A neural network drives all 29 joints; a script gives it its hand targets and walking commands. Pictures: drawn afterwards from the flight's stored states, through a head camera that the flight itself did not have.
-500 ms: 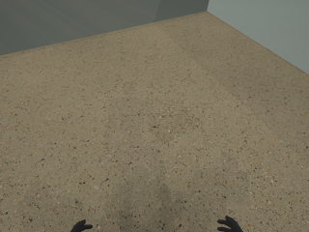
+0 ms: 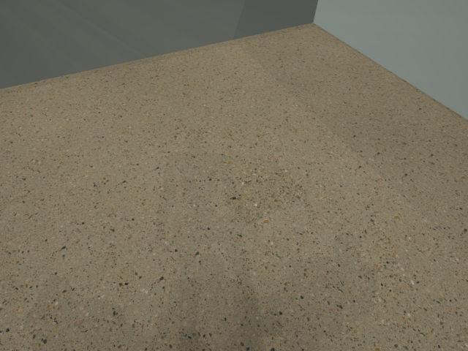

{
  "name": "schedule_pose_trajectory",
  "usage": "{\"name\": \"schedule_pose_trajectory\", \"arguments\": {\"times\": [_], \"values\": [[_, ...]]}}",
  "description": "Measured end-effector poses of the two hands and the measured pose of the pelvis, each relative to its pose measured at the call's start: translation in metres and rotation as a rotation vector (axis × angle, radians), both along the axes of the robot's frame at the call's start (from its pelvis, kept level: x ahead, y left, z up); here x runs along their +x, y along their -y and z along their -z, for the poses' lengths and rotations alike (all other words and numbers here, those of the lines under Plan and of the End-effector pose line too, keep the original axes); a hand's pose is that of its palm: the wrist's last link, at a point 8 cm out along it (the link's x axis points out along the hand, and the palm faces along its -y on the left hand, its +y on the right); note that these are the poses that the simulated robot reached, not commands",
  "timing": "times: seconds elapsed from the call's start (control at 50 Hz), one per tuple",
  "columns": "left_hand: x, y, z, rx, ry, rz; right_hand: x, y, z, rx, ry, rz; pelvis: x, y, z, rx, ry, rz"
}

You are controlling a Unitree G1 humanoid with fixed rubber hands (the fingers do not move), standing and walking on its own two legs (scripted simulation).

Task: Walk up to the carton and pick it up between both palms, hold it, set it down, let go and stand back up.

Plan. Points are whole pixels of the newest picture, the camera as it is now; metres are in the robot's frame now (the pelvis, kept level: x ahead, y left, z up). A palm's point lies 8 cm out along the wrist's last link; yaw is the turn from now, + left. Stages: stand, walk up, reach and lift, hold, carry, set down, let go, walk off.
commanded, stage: stand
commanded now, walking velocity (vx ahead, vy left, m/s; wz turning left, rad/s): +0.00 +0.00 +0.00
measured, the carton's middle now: out of the picture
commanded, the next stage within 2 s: walk up in 1.34 s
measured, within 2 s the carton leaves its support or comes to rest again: neither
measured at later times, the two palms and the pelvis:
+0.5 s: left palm out of the picture +0.00 +0.20 -0.14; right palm out of the picture +0.01 -0.21 -0.14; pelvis +0.01 +0.00 +0.01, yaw +0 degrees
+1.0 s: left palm out of the picture -0.01 +0.20 -0.14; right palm out of the picture +0.00 -0.19 -0.14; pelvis +0.02 +0.01 +0.01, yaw +0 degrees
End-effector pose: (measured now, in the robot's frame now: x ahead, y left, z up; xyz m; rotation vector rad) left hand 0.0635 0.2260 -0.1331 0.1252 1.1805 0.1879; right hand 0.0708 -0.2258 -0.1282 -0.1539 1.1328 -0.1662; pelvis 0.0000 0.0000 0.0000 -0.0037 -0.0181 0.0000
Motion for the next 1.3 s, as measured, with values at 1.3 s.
{"name": "schedule_pose_trajectory", "arguments": {"times": [1.3], "values": [[-0.074, 0.02, 0.009, -0.062, -0.329, -0.052, -0.074, -0.036, 0.011, 0.053, -0.338, 0.053, 0.024, -0.01, -0.01, 0.003, 0.028, -0.004]]}}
